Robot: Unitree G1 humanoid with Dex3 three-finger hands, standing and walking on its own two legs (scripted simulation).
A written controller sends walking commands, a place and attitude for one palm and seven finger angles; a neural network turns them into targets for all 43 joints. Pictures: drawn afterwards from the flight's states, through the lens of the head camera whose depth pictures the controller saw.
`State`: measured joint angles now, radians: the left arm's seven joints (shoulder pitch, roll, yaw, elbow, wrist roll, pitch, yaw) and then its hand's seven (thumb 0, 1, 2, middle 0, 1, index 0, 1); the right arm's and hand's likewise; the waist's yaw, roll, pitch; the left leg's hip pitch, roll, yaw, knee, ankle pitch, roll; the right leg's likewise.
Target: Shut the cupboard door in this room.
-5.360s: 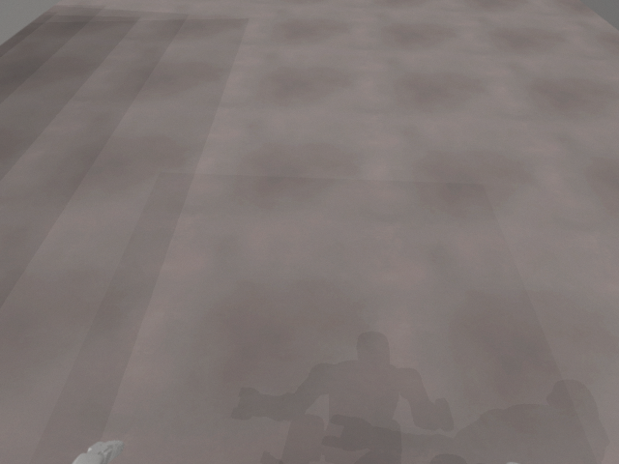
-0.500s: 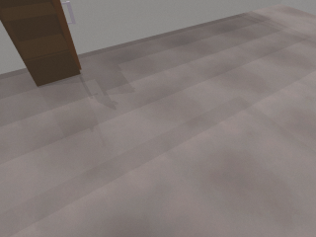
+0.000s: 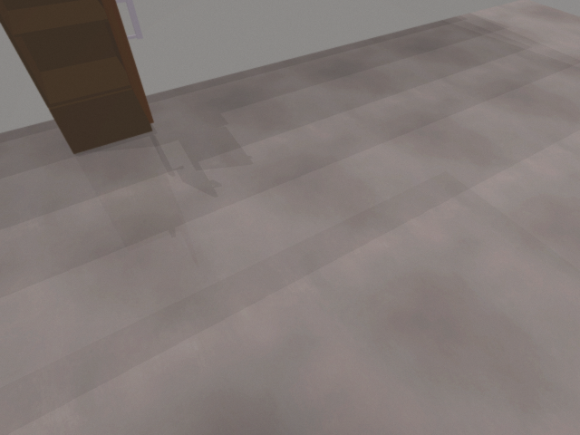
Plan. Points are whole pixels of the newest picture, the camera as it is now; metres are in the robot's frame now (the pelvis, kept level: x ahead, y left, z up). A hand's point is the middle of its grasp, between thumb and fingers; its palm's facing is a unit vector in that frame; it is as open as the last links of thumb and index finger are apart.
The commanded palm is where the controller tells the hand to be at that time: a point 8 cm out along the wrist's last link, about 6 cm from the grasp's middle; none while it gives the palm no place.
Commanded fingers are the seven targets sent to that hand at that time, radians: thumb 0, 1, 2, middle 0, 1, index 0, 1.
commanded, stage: turn or walk to find it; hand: left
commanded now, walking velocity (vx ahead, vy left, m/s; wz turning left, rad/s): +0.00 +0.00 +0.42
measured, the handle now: (128, 19) +1.49 +0.70 -0.04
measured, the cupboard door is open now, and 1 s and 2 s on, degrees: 88 88 88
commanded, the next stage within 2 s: stand and wait in 0.16 s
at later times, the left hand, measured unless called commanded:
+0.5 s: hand out of the picture +0.01 +0.18 -0.18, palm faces +0.14 -0.96 -0.24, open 7.4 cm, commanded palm none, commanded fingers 0.00 0.90 0.90 -0.20 -0.30 -0.20 -0.30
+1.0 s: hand out of the picture -0.04 +0.18 -0.18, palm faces +0.24 -0.95 -0.19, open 7.4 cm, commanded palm none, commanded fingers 0.00 0.90 0.90 -0.20 -0.30 -0.20 -0.30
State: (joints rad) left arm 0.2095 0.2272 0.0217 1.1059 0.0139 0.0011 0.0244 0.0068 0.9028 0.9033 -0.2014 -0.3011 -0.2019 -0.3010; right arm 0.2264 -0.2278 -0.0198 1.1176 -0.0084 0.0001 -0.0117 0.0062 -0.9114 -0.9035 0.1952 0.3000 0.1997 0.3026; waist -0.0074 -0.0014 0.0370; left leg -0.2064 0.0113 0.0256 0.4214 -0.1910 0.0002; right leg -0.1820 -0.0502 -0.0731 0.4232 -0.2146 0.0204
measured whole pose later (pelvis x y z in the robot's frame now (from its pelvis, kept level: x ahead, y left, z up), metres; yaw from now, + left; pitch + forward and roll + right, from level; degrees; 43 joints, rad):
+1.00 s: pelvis +0.00 +0.00 +0.00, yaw +12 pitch -1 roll +0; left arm 0.27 0.17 0.02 1.13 0.01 0.01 0.03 0.01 0.90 0.90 -0.20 -0.30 -0.20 -0.30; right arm 0.17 -0.17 -0.01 1.10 0.00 0.00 -0.03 0.00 -0.93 -0.90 0.20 0.30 0.20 0.30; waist 0.02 -0.02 0.05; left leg -0.20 0.02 0.04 0.48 -0.26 0.00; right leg -0.14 -0.07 -0.14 0.46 -0.30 0.02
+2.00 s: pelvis -0.03 -0.01 -0.01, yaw +22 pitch +1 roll +1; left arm 0.18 0.19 0.02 1.01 0.01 0.00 0.03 0.01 0.90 0.90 -0.20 -0.30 -0.20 -0.30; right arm 0.23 -0.17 -0.03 1.05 -0.01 0.00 -0.02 0.01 -0.91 -0.90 0.20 0.30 0.20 0.30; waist -0.01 -0.01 0.02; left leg -0.32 -0.05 -0.03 0.47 -0.17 0.01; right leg -0.22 -0.05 -0.02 0.51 -0.32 0.03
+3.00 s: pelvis -0.03 +0.01 +0.00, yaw +25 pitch +0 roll +0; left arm 0.31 0.19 0.02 1.12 0.03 0.00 0.00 0.01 0.90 0.90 -0.20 -0.30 -0.20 -0.30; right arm 0.33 -0.17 -0.03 1.14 -0.02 0.01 -0.01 0.01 -0.91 -0.90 0.20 0.30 0.20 0.30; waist -0.02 -0.01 -0.01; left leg -0.22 -0.01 0.05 0.47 -0.25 0.03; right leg -0.17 -0.07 -0.07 0.52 -0.40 0.00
